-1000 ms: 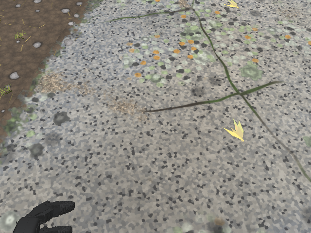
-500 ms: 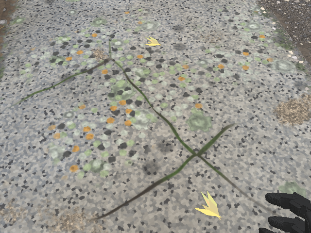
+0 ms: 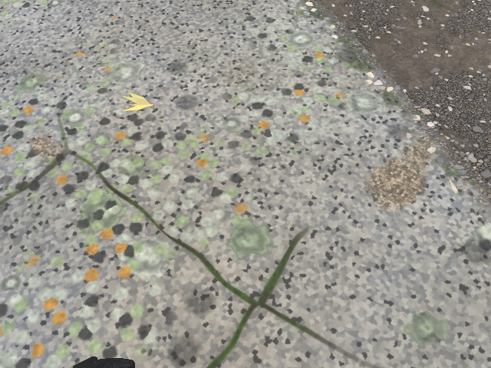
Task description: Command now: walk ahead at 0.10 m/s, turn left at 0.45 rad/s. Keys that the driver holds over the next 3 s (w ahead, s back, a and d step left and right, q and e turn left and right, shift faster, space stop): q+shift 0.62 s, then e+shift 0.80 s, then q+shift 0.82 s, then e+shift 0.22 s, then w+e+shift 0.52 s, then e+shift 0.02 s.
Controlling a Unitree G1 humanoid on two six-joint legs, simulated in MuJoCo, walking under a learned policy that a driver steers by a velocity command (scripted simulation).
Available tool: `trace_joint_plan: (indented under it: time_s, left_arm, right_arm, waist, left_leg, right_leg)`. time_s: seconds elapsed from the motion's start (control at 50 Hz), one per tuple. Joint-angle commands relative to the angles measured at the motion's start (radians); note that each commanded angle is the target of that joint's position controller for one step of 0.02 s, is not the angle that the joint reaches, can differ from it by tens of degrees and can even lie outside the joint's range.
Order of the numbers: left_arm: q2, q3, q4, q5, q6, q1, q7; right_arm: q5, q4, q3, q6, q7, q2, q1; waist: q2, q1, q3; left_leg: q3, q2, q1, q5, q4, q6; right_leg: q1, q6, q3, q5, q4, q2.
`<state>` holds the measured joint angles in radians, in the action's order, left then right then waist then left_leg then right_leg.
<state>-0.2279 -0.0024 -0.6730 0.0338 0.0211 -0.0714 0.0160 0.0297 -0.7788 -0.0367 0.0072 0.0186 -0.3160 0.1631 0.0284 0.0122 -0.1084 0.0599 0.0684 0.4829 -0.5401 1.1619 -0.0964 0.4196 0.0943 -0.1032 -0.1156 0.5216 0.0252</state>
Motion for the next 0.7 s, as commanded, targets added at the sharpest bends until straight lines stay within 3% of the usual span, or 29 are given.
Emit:
trace_joint_plan:
  time_s: [0.02, 0.08, 0.16, 0.2, 0.24, 0.26, 0.28, 0.3, 0.32, 0.34, 0.36, 0.38, 0.42, 0.48, 0.52, 0.62, 0.7]
  left_arm:
    - [-0.2, -0.075, 0.039, 0.001, 0.006, 0.003, -0.038]
    - [-0.18, -0.078, 0.024, -0.002, -0.007, 0.033, -0.061]
    - [-0.196, -0.094, -0.001, -0.011, -0.025, 0.03, -0.065]
    - [-0.21, -0.104, -0.015, -0.028, -0.031, 0.029, -0.058]
    - [-0.203, -0.108, -0.027, -0.056, -0.037, 0.046, -0.052]
    - [-0.167, -0.104, -0.05, -0.065, -0.044, 0.009, -0.047]
    - [-0.135, -0.101, -0.044, -0.035, -0.052, -0.024, -0.044]
    - [-0.134, -0.098, 0.024, -0.008, -0.047, 0.085, -0.052]
    - [-0.156, -0.104, 0.033, -0.011, -0.044, 0.14, -0.056]
    - [-0.164, -0.109, 0.027, -0.027, -0.04, 0.127, -0.06]
    - [-0.178, -0.117, -0.001, -0.022, -0.038, 0.093, -0.069]
    - [-0.188, -0.121, -0.009, -0.016, -0.034, 0.08, -0.074]
    - [-0.17, -0.119, -0.017, -0.02, -0.023, 0.068, -0.064]
    - [-0.136, -0.106, -0.013, -0.033, -0.012, 0.09, -0.056]
    - [-0.134, -0.102, -0.013, -0.036, -0.008, 0.104, -0.051]
    - [-0.156, -0.104, -0.021, -0.043, 0.007, 0.098, -0.032]
    - [-0.175, -0.098, -0.052, -0.035, 0.016, 0.008, -0.01]
  right_arm:
    - [-0.007, 0.035, -0.041, 0.029, 0.021, -0.097, 0.134]
    - [-0.009, 0.069, -0.038, 0.045, 0.016, -0.068, 0.079]
    - [-0.013, 0.101, -0.043, 0.05, -0.008, -0.073, 0.044]
    - [-0.014, 0.111, -0.05, 0.055, -0.023, -0.084, 0.054]
    - [-0.019, 0.091, -0.066, 0.062, -0.031, -0.093, 0.125]
    - [-0.029, 0.076, -0.084, 0.062, -0.025, -0.13, 0.172]
    - [-0.033, 0.095, -0.114, 0.054, -0.004, -0.254, 0.195]
    - [-0.062, 0.134, -0.114, 0.025, -0.007, -0.309, 0.157]
    - [-0.071, 0.136, -0.115, -0.004, -0.017, -0.28, 0.137]
    - [-0.054, 0.14, -0.114, -0.022, -0.015, -0.265, 0.096]
    - [-0.027, 0.153, -0.106, -0.022, -0.007, -0.225, 0.046]
    - [-0.011, 0.165, -0.096, -0.017, 0.002, -0.194, 0.015]
    - [-0.013, 0.184, -0.085, -0.007, 0.018, -0.16, 0.026]
    - [-0.011, 0.199, -0.092, 0.003, 0.034, -0.171, 0.064]
    - [-0.01, 0.215, -0.099, 0.012, 0.039, -0.183, 0.065]
    - [-0.013, 0.258, -0.107, 0.031, 0.035, -0.196, 0.037]
    - [-0.023, 0.27, -0.073, 0.034, 0.024, -0.136, 0.0]
  waist:
    - [-0.086, 0.015, 0.249]
    - [-0.111, 0.006, 0.227]
    - [-0.132, -0.004, 0.217]
    - [-0.144, 0.007, 0.214]
    - [-0.116, 0.051, 0.213]
    - [-0.028, 0.059, 0.174]
    - [0.274, 0.029, 0.101]
    - [0.32, 0.03, 0.093]
    - [0.195, 0.046, 0.125]
    - [0.152, 0.011, 0.125]
    - [0.094, -0.016, 0.138]
    - [0.101, -0.029, 0.153]
    - [0.098, -0.031, 0.214]
    - [0.091, -0.012, 0.235]
    - [0.112, -0.005, 0.229]
    - [0.156, 0.007, 0.22]
    - [0.165, 0.012, 0.28]
  left_leg:
    - [-0.018, 0.048, -0.018, 0.083, 0.008, -0.022]
    - [-0.046, 0.071, -0.028, 0.18, -0.112, -0.011]
    - [-0.102, 0.059, -0.092, 0.212, -0.276, 0.028]
    - [-0.125, 0.051, -0.129, 0.195, -0.369, 0.061]
    - [-0.159, 0.008, -0.231, 0.273, -0.55, 0.117]
    - [-0.094, -0.003, -0.287, 0.354, -0.669, 0.166]
    - [0.257, 0.214, -0.353, 0.723, -0.795, 0.27]
    - [0.526, 0.297, -0.332, 0.728, -0.851, 0.429]
    - [0.476, 0.275, -0.337, 0.611, -0.882, 0.422]
    - [0.415, 0.225, -0.345, 0.548, -0.883, 0.367]
    - [0.363, 0.193, -0.352, 0.527, -0.858, 0.316]
    - [0.333, 0.175, -0.34, 0.565, -0.838, 0.294]
    - [0.305, 0.135, -0.358, 0.653, -0.809, 0.284]
    - [0.332, 0.106, -0.413, 0.67, -0.783, 0.283]
    - [0.372, 0.093, -0.414, 0.618, -0.776, 0.283]
    - [0.474, 0.064, -0.359, 0.601, -0.75, 0.279]
    - [0.423, 0.079, -0.361, 0.778, -0.661, 0.271]
  right_leg:
    - [-0.169, 0.203, 0.209, 0.31, -0.235, -0.338]
    - [-0.157, 0.178, 0.119, 0.095, -0.274, -0.325]
    - [-0.194, 0.149, 0.042, 0.06, -0.266, -0.355]
    - [-0.231, 0.12, 0.024, 0.063, -0.232, -0.375]
    - [-0.22, 0.049, -0.027, -0.001, -0.127, -0.347]
    - [-0.153, -0.02, -0.074, -0.116, 0.015, -0.282]
    - [0.091, -0.132, -0.16, -0.407, 0.325, -0.144]
    - [0.303, -0.171, 0.026, -0.559, 0.535, 0.0]
    - [0.337, -0.147, 0.138, -0.507, 0.619, -0.004]
    - [0.344, -0.124, 0.176, -0.399, 0.614, -0.015]
    - [0.337, -0.119, 0.193, -0.323, 0.603, -0.034]
    - [0.313, -0.124, 0.201, -0.276, 0.588, -0.033]
    - [0.261, -0.137, 0.207, -0.212, 0.585, -0.003]
    - [0.258, -0.158, 0.226, -0.179, 0.444, 0.029]
    - [0.237, -0.171, 0.24, -0.175, 0.345, 0.045]
    - [0.121, -0.173, 0.26, -0.183, 0.184, 0.07]
    - [-0.05, -0.14, 0.198, -0.137, 0.069, 0.003]
